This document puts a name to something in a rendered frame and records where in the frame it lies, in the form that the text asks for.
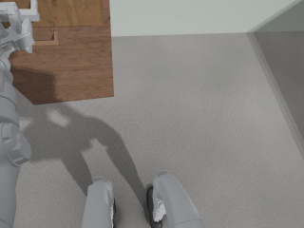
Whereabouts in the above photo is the left robot hand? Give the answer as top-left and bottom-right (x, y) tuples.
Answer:
(0, 2), (35, 58)

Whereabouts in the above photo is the left robot upper arm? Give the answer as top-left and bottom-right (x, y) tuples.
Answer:
(0, 123), (31, 228)

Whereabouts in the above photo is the drawer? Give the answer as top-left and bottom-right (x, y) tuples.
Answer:
(0, 0), (104, 28)

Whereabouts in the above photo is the cabinet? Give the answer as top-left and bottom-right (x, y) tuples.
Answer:
(5, 0), (114, 105)

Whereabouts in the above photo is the right robot foot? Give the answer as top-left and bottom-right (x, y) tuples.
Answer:
(146, 186), (163, 228)

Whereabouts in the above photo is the handle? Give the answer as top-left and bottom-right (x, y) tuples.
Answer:
(0, 0), (40, 22)
(24, 40), (60, 50)

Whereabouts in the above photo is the left robot forearm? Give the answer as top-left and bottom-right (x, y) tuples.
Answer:
(0, 51), (20, 128)

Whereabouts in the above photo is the right robot thigh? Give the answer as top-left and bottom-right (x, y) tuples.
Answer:
(152, 174), (205, 228)

